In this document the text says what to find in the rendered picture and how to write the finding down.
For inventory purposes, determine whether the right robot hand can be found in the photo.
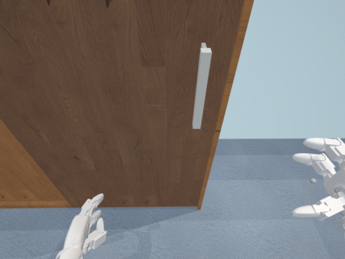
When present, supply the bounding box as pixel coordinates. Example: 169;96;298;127
292;138;345;221

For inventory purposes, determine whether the handle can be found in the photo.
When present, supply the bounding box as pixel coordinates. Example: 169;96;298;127
192;43;212;129

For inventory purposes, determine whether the left robot hand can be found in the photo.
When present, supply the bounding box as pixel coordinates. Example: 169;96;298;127
63;193;107;254

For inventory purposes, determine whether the wardrobe door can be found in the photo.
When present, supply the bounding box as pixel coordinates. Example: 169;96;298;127
0;119;67;201
0;0;244;208

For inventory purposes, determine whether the robot left forearm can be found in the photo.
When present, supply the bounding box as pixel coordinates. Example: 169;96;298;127
56;248;84;259

